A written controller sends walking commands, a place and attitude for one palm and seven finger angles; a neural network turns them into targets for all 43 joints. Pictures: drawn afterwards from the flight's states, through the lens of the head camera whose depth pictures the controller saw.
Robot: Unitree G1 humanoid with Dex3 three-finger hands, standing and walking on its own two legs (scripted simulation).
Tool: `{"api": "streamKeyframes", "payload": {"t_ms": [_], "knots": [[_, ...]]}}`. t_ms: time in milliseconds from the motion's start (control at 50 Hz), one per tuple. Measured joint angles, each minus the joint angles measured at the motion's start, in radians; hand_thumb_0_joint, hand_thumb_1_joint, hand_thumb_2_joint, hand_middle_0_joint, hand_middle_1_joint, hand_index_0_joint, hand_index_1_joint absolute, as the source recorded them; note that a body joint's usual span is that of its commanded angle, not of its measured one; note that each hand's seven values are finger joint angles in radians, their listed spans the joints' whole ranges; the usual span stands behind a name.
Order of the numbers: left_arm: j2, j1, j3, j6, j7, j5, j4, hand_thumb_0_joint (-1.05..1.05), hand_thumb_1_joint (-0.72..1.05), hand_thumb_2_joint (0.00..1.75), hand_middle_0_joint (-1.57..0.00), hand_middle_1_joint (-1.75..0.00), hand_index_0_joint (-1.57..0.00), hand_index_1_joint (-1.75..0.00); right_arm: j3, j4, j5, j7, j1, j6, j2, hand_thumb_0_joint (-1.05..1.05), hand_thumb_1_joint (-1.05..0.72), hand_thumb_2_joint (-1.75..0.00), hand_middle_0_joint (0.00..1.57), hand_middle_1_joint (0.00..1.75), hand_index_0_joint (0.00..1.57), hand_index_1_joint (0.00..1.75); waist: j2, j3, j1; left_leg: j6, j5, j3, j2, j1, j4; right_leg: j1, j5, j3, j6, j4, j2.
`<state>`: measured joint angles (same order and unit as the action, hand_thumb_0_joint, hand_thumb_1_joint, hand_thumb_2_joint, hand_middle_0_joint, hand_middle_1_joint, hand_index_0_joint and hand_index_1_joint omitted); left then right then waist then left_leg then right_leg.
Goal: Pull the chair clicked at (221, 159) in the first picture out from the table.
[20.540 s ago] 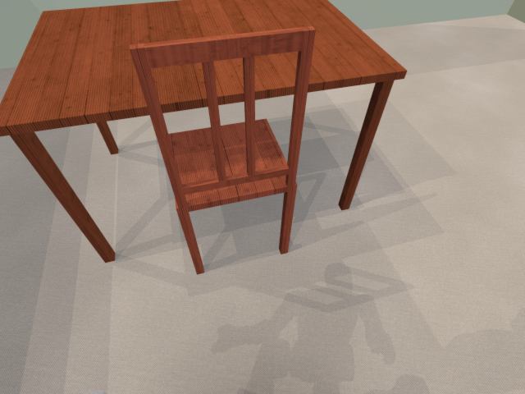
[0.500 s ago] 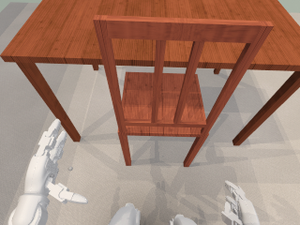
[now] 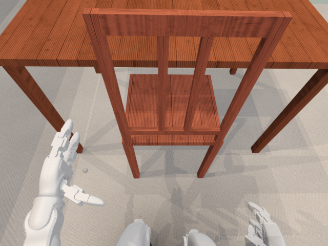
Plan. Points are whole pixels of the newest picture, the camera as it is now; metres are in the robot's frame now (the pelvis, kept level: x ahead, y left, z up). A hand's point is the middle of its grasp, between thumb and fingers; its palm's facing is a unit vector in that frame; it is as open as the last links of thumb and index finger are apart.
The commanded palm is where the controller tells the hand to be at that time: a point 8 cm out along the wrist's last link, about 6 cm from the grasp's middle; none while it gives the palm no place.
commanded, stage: aim the fingers beside a spindle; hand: left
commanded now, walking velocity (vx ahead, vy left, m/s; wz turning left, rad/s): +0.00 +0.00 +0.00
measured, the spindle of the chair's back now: (162, 94) +0.51 +0.03 +0.04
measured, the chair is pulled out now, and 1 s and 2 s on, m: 0.00 0.00 0.00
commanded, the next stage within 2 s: push the fingers through the gap in 1.52 s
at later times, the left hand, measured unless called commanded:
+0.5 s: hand (104, 158) +0.32 +0.16 +0.01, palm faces +0.03 -1.00 -0.03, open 16.9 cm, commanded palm +0.30 +0.21 +0.01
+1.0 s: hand (118, 146) +0.36 +0.14 -0.01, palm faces +0.01 -1.00 -0.01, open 16.9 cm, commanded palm +0.34 +0.19 -0.01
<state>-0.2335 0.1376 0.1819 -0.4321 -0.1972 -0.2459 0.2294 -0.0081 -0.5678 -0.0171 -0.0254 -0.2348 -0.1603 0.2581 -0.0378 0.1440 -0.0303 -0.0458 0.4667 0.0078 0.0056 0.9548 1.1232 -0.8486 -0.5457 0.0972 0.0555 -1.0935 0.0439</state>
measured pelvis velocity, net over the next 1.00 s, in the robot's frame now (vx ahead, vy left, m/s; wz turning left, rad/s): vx -0.01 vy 0.01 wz -0.02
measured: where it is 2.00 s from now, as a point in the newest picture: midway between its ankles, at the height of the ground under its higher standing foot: outside the picture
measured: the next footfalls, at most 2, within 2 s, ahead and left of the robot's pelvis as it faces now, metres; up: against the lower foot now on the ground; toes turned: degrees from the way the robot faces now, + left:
none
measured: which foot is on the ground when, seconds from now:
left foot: down 0.00-1.00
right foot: down 0.00-1.00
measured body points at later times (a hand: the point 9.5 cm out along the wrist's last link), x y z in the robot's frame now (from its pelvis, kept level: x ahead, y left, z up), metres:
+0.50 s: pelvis -0.01 +0.00 -0.02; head +0.08 +0.01 +0.42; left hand +0.31 +0.21 +0.01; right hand +0.15 -0.24 -0.12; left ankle +0.04 +0.09 -0.65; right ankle -0.01 -0.09 -0.65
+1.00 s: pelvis -0.01 +0.01 -0.03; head +0.10 +0.02 +0.40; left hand +0.36 +0.19 -0.01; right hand +0.11 -0.24 -0.15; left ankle +0.04 +0.09 -0.65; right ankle -0.01 -0.09 -0.65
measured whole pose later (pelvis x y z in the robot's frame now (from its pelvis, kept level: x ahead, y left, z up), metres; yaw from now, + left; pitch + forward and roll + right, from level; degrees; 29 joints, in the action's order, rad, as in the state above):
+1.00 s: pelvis -0.01 +0.01 -0.03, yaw -1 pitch +22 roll -3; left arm -0.17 -0.25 0.10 -0.48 -0.01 -0.13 0.53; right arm 0.00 -0.60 0.01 0.02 -0.23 -0.04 0.25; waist -0.04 0.17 -0.06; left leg -0.06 0.50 0.03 0.00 1.16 1.27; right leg -1.05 -0.59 0.09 0.05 -1.25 0.04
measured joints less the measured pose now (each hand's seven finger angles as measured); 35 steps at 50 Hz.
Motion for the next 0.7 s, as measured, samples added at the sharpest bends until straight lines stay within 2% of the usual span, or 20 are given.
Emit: {"api": "streamKeyframes", "payload": {"t_ms": [140, 280, 420, 700], "knots": [[0.014, -0.038, -0.023, -0.013, 0.016, 0.012, 0.021, -0.02, -0.5, 0.3, -0.06, -0.08, -0.06, -0.08, 0.007, -0.01, 0.003, 0.003, 0.005, 0.007, 0.002, 0.01, -0.9, -0.9, 0.21, 0.3, 0.2, 0.3, -0.003, 0.001, 0.002, -0.001, 0.008, 0.0, 0.002, 0.033, 0.029, -0.033, -0.012, 0.002, 0.0, -0.032, -0.003], [0.038, -0.094, -0.063, -0.014, 0.058, 0.044, 0.044, -0.02, -0.5, 0.3, -0.06, -0.08, -0.06, -0.08, 0.005, -0.007, 0.008, 0.01, 0.017, 0.023, -0.004, 0.01, -0.9, -0.9, 0.21, 0.3, 0.2, 0.3, -0.003, 0.006, 0.002, -0.003, 0.01, 0.006, 0.004, 0.063, 0.048, -0.066, -0.016, -0.002, -0.002, -0.058, -0.007], [0.044, -0.157, -0.071, -0.018, 0.1, 0.068, 0.098, -0.02, -0.5, 0.3, -0.06, -0.08, -0.06, -0.08, -0.001, -0.001, 0.011, 0.018, 0.023, 0.049, -0.011, 0.01, -0.9, -0.9, 0.21, 0.3, 0.2, 0.3, -0.002, 0.009, -0.001, -0.004, 0.012, 0.007, 0.002, 0.09, 0.069, -0.093, -0.02, -0.001, -0.001, -0.08, -0.007], [0.045, -0.291, -0.076, -0.029, 0.127, 0.082, 0.216, -0.02, -0.5, 0.3, -0.06, -0.08, -0.06, -0.08, -0.001, -0.02, 0.015, 0.022, 0.012, 0.083, -0.004, 0.01, -0.9, -0.9, 0.21, 0.3, 0.2, 0.3, -0.001, 0.016, -0.012, -0.009, 0.022, 0.008, -0.001, 0.153, 0.109, -0.155, -0.028, -0.001, -0.004, -0.117, -0.005]]}}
